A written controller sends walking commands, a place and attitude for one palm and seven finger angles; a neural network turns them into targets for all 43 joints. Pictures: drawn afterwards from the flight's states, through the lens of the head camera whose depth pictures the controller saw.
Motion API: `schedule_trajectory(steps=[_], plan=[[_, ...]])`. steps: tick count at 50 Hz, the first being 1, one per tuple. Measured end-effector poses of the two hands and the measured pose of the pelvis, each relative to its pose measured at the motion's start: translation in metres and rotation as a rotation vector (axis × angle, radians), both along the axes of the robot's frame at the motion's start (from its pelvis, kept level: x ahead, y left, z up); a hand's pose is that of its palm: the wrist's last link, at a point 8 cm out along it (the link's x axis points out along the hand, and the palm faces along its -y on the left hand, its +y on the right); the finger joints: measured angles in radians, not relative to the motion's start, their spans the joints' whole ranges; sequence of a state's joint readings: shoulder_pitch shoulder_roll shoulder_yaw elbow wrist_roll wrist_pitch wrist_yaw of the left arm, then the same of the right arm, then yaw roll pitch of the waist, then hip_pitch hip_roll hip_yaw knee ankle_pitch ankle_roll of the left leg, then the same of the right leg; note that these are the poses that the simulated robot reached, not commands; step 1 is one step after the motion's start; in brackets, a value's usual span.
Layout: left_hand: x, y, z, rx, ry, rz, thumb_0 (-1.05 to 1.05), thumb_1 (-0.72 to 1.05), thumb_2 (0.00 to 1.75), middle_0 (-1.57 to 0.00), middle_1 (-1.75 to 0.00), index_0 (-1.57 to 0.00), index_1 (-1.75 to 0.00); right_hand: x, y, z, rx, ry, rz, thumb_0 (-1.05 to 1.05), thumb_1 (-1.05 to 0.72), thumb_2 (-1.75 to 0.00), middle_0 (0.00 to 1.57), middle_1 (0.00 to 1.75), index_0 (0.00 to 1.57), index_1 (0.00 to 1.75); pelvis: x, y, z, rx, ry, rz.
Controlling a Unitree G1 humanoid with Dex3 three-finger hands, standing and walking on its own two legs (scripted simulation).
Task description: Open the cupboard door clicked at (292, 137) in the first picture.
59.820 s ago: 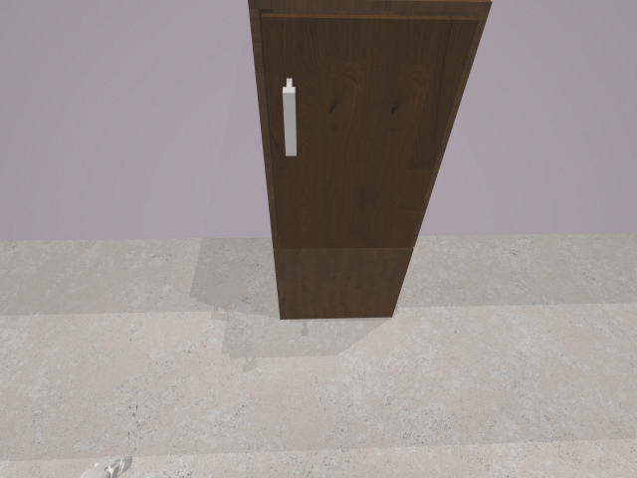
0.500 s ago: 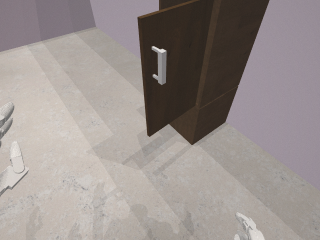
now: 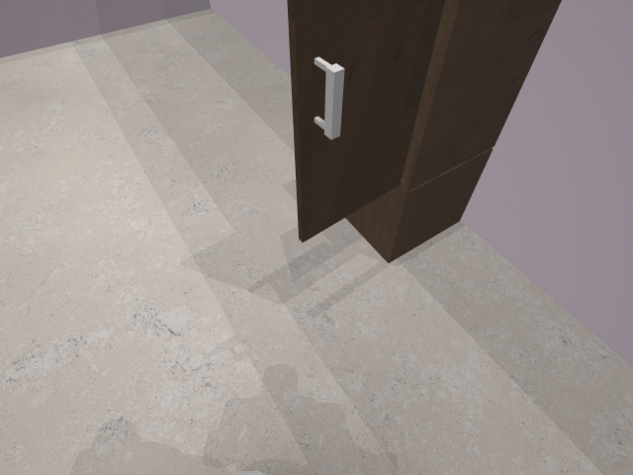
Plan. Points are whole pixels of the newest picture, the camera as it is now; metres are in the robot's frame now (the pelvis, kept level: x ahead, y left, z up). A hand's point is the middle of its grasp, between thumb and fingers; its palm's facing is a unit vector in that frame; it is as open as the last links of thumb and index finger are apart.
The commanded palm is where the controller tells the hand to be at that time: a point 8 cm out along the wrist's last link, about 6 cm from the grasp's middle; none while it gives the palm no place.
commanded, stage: let the arm hang, fingers relaxed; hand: left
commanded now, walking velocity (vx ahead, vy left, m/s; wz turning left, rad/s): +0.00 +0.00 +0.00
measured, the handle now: (326, 98) +0.71 +0.01 +0.08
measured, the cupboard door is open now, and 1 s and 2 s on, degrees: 94 94 94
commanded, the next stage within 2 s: look to check the result in 0.68 s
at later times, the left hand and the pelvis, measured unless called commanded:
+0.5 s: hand out of the picture +0.08 +0.25 -0.15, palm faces -0.01 -0.95 -0.30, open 7.4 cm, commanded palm none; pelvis +0.00 +0.02 +0.01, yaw -1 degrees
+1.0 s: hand out of the picture +0.11 +0.27 -0.14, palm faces -0.03 -0.94 -0.34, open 7.4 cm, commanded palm none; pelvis +0.03 +0.02 +0.02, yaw -1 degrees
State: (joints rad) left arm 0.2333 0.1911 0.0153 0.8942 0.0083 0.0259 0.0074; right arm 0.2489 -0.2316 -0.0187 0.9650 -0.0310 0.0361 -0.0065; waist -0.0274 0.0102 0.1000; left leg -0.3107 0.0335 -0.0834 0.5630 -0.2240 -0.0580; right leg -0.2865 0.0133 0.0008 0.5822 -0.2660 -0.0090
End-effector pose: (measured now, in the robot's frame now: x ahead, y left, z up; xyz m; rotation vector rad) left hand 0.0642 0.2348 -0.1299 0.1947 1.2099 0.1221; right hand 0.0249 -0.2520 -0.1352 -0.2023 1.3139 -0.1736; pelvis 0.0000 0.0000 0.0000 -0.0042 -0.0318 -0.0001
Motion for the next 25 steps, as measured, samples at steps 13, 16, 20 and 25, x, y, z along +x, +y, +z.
schedule_trajectory(steps=[13, 16, 20, 25], plan=[[-0.017, 0.048, 0.017, 0.1, 0.089, 0.03, 0.0, 0.91, 0.9, -0.2, -0.3, -0.21, -0.3, -0.032, 0.012, -0.002, 0.025, 0.086, -0.036, 0.01, -0.91, -0.9, 0.2, 0.3, 0.2, 0.3, -0.001, 0.011, 0.009, -0.003, -0.013, -0.012], [-0.011, 0.054, 0.018, 0.102, 0.077, 0.028, 0.0, 0.91, 0.9, -0.2, -0.3, -0.2, -0.3, -0.028, 0.014, -0.002, 0.024, 0.08, -0.034, 0.01, -0.91, -0.9, 0.2, 0.3, 0.2, 0.3, 0.0, 0.015, 0.01, -0.001, -0.014, -0.014], [-0.001, 0.058, 0.019, 0.099, 0.059, 0.021, 0.01, 0.9, 0.9, -0.2, -0.3, -0.2, -0.3, -0.019, 0.015, 0.001, 0.017, 0.061, -0.031, 0.01, -0.91, -0.9, 0.2, 0.3, 0.2, 0.3, 0.001, 0.019, 0.011, 0.002, -0.015, -0.016], [0.01, 0.06, 0.019, 0.093, 0.045, 0.009, 0.01, 0.9, 0.9, -0.2, -0.3, -0.21, -0.3, -0.002, 0.013, 0.004, 0.002, 0.03, -0.021, 0.01, -0.91, -0.9, 0.2, 0.3, 0.2, 0.3, 0.004, 0.023, 0.012, 0.005, -0.011, -0.019]])
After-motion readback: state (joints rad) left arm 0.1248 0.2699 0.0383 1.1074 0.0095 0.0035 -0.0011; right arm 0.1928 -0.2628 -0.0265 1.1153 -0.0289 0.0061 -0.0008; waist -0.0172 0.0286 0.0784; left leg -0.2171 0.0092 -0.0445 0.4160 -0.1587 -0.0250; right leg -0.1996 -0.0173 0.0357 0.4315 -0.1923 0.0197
